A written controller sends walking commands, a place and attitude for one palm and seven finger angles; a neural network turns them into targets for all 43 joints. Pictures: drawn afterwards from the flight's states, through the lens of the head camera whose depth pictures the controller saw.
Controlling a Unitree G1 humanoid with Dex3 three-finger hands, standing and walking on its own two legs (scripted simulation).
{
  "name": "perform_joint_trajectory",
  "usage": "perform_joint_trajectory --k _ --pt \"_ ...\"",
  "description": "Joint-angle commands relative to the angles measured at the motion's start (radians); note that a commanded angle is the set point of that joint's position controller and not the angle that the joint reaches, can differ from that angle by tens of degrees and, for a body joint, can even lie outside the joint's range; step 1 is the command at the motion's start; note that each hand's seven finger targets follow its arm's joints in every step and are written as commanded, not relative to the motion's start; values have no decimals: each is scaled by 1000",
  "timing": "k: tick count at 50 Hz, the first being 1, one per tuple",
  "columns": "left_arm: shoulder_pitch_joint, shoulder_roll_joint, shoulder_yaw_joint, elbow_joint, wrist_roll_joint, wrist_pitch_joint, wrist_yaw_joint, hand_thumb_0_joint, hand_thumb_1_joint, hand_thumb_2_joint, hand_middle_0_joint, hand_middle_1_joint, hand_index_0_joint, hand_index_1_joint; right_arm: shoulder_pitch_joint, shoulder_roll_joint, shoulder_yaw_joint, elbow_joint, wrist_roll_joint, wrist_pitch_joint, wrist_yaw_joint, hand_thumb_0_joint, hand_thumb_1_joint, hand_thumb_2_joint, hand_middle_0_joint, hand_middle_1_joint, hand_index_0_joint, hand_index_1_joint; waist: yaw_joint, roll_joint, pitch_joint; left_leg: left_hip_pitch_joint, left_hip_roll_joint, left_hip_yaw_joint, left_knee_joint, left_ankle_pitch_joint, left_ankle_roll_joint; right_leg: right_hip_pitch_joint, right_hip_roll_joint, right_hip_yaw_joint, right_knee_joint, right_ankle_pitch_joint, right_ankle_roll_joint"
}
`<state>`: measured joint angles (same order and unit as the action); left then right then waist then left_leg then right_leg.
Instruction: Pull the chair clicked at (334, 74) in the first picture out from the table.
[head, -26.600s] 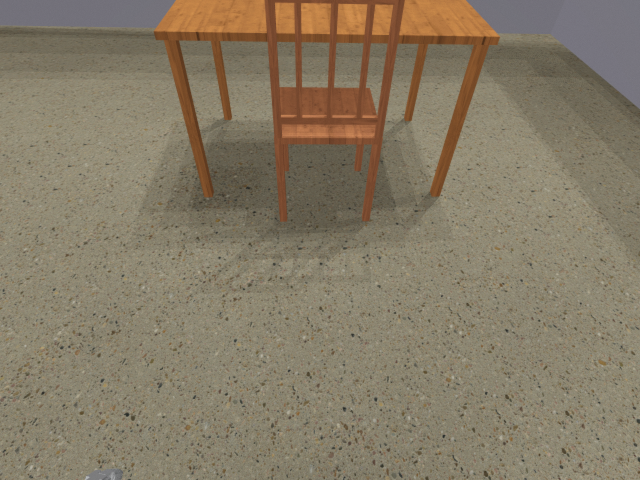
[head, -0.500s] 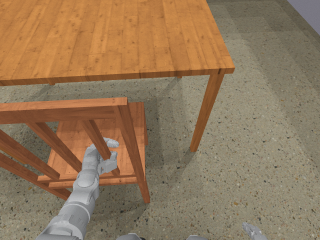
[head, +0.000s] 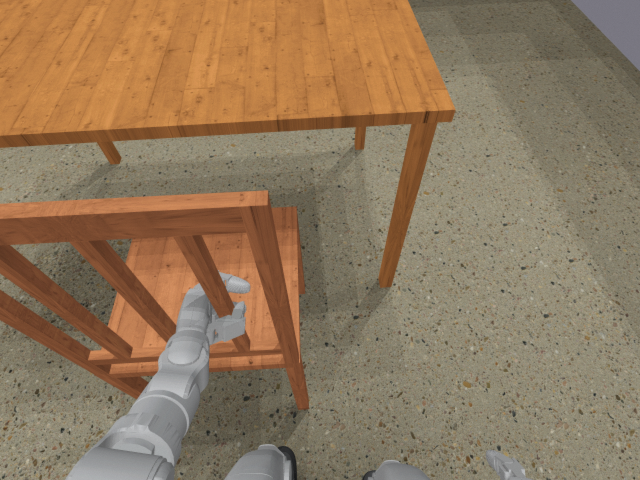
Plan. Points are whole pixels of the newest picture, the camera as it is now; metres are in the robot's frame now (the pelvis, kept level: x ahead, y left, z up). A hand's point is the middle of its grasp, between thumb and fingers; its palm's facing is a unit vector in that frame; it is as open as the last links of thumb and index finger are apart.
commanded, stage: step backward, pulling the chair out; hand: left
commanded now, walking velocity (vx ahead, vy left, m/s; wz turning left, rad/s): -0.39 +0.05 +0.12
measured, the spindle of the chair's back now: (147, 307) +0.34 +0.27 -0.05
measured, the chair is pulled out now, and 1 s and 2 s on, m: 0.21 0.32 0.49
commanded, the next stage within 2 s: none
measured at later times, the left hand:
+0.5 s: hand (239, 365) +0.26 +0.12 -0.06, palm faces -0.02 -0.98 -0.18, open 5.3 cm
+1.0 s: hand (235, 407) +0.21 +0.12 -0.06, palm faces -0.01 -0.98 -0.18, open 5.4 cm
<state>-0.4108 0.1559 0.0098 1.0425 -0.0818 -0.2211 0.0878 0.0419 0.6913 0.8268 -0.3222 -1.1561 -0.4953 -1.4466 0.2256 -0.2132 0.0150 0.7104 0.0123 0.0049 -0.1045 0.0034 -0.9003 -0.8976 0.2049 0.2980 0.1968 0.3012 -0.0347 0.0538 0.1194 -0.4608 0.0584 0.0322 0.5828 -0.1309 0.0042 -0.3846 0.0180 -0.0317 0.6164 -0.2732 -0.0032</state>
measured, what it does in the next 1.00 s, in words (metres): walks backwards: left foot, then right foot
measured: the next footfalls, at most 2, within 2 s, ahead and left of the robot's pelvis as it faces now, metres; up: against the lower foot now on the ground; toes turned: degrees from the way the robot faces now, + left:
left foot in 0.30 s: -0.04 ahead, +0.16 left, +0.00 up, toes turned +4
right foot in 0.84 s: -0.05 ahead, -0.11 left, +0.00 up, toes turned +0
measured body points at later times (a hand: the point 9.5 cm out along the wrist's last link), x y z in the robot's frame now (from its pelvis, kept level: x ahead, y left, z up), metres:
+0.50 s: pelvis -0.06 +0.01 +0.00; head +0.01 -0.01 +0.44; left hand +0.26 +0.18 -0.05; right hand +0.06 -0.24 -0.13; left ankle -0.08 +0.17 -0.72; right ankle +0.04 -0.12 -0.72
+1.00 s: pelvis -0.12 +0.00 +0.01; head -0.04 -0.02 +0.45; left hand +0.21 +0.17 -0.05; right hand -0.02 -0.25 -0.14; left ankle -0.12 +0.15 -0.71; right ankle -0.06 -0.11 -0.72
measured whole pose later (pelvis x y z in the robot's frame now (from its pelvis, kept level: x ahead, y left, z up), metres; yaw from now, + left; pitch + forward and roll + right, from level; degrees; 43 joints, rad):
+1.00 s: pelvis -0.12 +0.00 +0.01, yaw +4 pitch +3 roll +0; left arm -0.45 0.11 -0.02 1.01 -0.04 -0.21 0.08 0.05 0.68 0.81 -0.35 -1.22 -0.50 -1.45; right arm 0.20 -0.24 -0.02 0.73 0.02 0.04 -0.12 0.00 -0.90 -0.90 0.21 0.30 0.20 0.30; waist -0.06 0.06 0.13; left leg -0.44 0.03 -0.04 0.74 -0.41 -0.04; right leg -0.42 -0.02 -0.05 0.57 -0.20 -0.01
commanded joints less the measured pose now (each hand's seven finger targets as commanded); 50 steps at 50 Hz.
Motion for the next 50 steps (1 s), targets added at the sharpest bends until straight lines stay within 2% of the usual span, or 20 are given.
perform_joint_trajectory --k 1,3,5,9,13,16,17,19,21,24,28,32,35,36,39,41,43,45,47,50 --pt "-197 128 -3 -207 50 -56 12 0 900 900 -500 -1450 -500 -1450 9 -166 -67 -113 15 -41 -11 0 -900 -900 200 300 200 300 11 52 -362 62 128 -166 -91 -146 50 184 -118 131 -148 -6 -39" --pt "-205 175 14 -208 50 -58 27 0 900 900 -500 -1450 -500 -1450 13 -152 -71 -106 27 -43 -14 0 -900 -900 200 300 200 300 3 -156 -350 89 -8 -59 172 -324 -24 25 -328 369 -333 -252 -128" --pt "-185 174 30 -177 63 -42 40 0 900 900 -500 -1450 -500 -1450 -24 -158 -67 -86 8 -45 -12 0 -900 -900 200 300 200 300 36 -134 -362 42 -65 -110 459 -361 -43 31 -432 409 -358 -26 -208" --pt "-219 158 37 -176 70 -30 45 0 900 900 -500 -1450 -500 -1450 -19 -140 -39 -50 9 -51 -17 0 -900 -900 200 300 200 300 17 -166 -392 27 -42 -135 282 -372 -41 222 -381 222 -188 445 -145" --pt "-234 94 -31 -185 58 -7 37 0 900 900 -500 -1450 -500 -1450 42 -158 -46 -30 12 -42 -41 0 -900 -900 200 300 200 300 -5 -203 -406 155 -16 -69 -116 -141 -34 249 -317 138 -123 496 -70" --pt "-265 23 -89 -231 51 -9 19 0 900 900 -500 -1450 -500 -1450 45 -181 -69 -69 16 -19 -39 0 -900 -900 200 300 200 300 7 -76 -405 251 117 -127 -170 209 21 165 -141 38 -53 324 17" --pt "-317 2 -111 -302 53 -24 13 0 900 900 -500 -1450 -500 -1450 12 -159 -59 -103 6 -12 -39 0 -900 -900 200 300 200 300 -4 69 -422 240 130 -140 -155 288 33 174 -127 7 20 354 24" --pt "-273 -1 -99 -303 63 -25 12 0 900 900 -500 -1450 -500 -1450 -1 -150 -61 -122 -5 7 -31 0 -900 -900 200 300 200 300 6 165 -432 223 159 -152 -140 388 36 163 -102 0 91 249 14" --pt "-232 6 -87 -313 65 -24 13 0 900 900 -500 -1450 -500 -1450 3 -154 -68 -134 -6 14 -20 0 -900 -900 200 300 200 300 13 133 -423 208 175 -154 -113 387 44 173 -87 6 62 205 5" --pt "-231 39 -69 -320 70 -34 12 0 900 900 -500 -1450 -500 -1450 13 -145 -71 -139 0 16 -17 0 -900 -900 200 300 200 300 -5 13 -431 153 116 -76 -38 254 -16 250 -145 49 -26 531 -14" --pt "-182 110 -18 -244 67 -23 17 0 900 900 -500 -1450 -500 -1450 21 -128 -69 -117 14 16 -21 0 -900 -900 200 300 200 300 15 -251 -466 73 -52 -26 210 -408 -49 214 -355 237 -255 348 -112" --pt "-181 60 -44 -227 70 -6 18 0 900 900 -500 -1450 -500 -1450 26 -134 -39 -90 6 9 -29 0 -900 -900 200 300 200 300 -10 -232 -442 160 -15 -53 -53 -260 -24 164 -284 107 -195 230 -55" --pt "-234 33 -87 -312 60 -31 14 0 900 900 -500 -1450 -500 -1450 -40 -167 -53 -136 -7 19 -36 0 -900 -900 200 300 200 300 15 210 -324 35 214 -247 -302 -114 90 109 -68 -6 127 -50 25" --pt "-259 21 -86 -324 62 -25 13 0 900 900 -500 -1450 -500 -1450 -51 -143 -47 -145 -11 22 -31 0 -900 -900 200 300 200 300 22 225 -310 -24 264 -298 -305 -84 126 122 -53 2 258 -89 15" --pt "-300 -10 -89 -271 63 -29 8 0 900 900 -500 -1450 -500 -1450 13 -149 -69 -94 -11 8 -13 0 -900 -900 200 300 200 300 7 58 -332 241 236 -239 -80 427 113 61 -61 26 56 -7 3" --pt "-311 7 -90 -235 81 -45 7 0 900 900 -500 -1450 -500 -1450 33 -151 -73 -72 -11 -7 -6 0 -900 -900 200 300 200 300 -5 77 -372 281 184 -185 -10 474 58 143 -93 50 -91 307 -9" --pt "-321 39 -83 -232 89 -65 6 0 900 900 -500 -1450 -500 -1450 36 -138 -67 -68 -7 -10 -6 0 -900 -900 200 300 200 300 -15 82 -406 216 131 -123 -21 336 3 224 -152 86 -104 515 -26" --pt "-254 108 -34 -195 65 -63 18 0 900 900 -500 -1450 -500 -1450 55 -149 -88 -64 13 -6 -23 0 -900 -900 200 300 200 300 -17 -171 -512 161 44 -54 110 87 -46 360 -270 192 -117 787 -87" --pt "-215 110 -27 -192 63 -49 9 0 900 900 -500 -1450 -500 -1450 -14 -132 -74 -96 15 -4 -23 0 -900 -900 200 300 200 300 22 -191 -468 48 -26 -97 251 -343 -48 328 -378 254 -177 768 -141" --pt "-166 79 -35 -217 62 -13 9 0 900 900 -500 -1450 -500 -1450 -25 -133 -53 -97 8 -1 -28 0 -900 -900 200 300 200 300 11 -157 -454 57 -3 -128 142 -309 -44 339 -362 184 -133 748 -132"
